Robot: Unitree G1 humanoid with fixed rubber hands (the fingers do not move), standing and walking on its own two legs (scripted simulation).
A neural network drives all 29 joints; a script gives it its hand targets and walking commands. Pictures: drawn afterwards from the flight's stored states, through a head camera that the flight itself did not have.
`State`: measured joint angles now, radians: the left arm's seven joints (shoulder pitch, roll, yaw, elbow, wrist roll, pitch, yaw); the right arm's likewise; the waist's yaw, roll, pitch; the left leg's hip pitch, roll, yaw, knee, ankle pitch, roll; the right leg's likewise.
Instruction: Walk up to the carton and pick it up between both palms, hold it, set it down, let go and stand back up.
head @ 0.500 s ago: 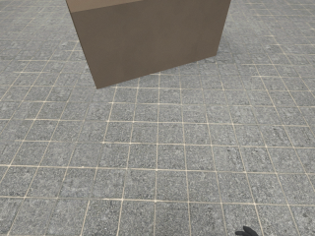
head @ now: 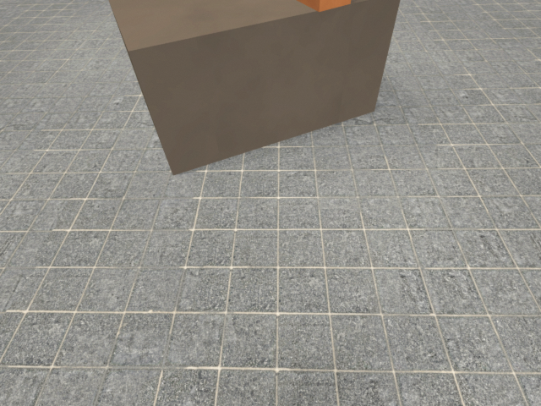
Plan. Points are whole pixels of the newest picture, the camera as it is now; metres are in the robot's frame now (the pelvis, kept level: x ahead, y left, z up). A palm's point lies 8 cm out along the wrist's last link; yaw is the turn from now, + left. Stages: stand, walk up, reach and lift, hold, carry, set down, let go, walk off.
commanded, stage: stand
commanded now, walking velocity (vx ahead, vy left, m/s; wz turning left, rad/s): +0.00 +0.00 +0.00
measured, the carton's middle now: out of the picture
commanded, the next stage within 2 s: walk up in 1.46 s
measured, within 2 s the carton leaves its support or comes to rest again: neither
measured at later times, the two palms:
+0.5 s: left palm out of the picture -0.03 +0.19 -0.14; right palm out of the picture -0.01 -0.21 -0.14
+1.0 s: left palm out of the picture -0.08 +0.18 -0.14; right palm out of the picture -0.06 -0.21 -0.14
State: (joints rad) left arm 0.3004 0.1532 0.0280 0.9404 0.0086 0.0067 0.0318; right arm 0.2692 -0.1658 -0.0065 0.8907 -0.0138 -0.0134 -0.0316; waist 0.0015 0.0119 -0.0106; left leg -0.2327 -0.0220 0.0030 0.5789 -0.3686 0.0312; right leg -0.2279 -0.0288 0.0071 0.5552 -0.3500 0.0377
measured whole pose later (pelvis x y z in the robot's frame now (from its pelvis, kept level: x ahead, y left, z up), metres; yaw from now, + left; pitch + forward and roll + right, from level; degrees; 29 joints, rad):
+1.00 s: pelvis -0.03 -0.02 +0.01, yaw +1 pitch -2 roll +0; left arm 0.31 0.08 0.01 1.21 0.01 0.01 0.05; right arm 0.32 -0.09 0.00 1.17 -0.02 0.00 -0.05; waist 0.00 0.02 0.05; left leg -0.15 -0.02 -0.02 0.45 -0.26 0.01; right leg -0.15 -0.03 -0.02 0.46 -0.27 0.02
